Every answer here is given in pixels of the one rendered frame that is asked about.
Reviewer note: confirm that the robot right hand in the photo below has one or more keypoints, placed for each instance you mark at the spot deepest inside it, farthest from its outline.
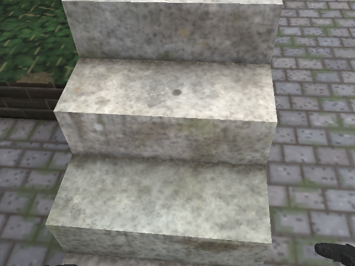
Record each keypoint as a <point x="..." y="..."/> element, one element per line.
<point x="339" y="253"/>

